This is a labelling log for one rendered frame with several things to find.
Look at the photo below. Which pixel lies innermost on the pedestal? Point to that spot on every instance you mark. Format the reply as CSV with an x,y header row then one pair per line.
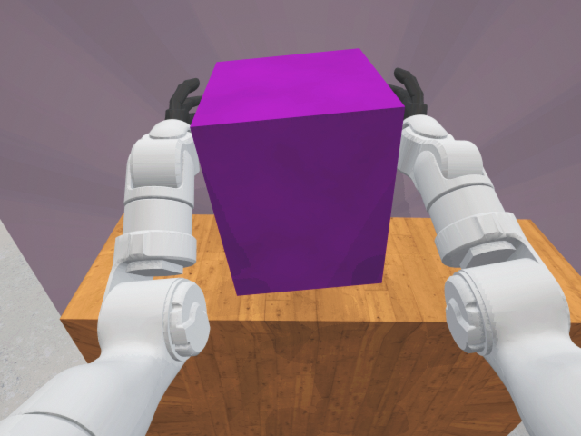
x,y
362,360

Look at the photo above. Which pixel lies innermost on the robot left forearm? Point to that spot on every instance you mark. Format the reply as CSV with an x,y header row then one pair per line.
x,y
158,202

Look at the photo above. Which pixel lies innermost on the robot right hand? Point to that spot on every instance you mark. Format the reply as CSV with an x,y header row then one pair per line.
x,y
413,97

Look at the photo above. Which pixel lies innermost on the carton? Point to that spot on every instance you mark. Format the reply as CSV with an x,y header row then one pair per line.
x,y
299,154

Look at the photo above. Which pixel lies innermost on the robot right forearm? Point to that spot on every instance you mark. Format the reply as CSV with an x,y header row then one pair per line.
x,y
472,226

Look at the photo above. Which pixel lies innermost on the robot left hand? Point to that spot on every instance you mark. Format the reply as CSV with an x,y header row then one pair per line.
x,y
180,105

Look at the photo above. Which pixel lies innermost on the robot left upper arm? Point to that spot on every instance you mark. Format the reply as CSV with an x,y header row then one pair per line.
x,y
147,331

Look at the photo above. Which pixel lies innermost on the robot right upper arm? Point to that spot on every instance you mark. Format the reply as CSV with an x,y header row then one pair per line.
x,y
513,315

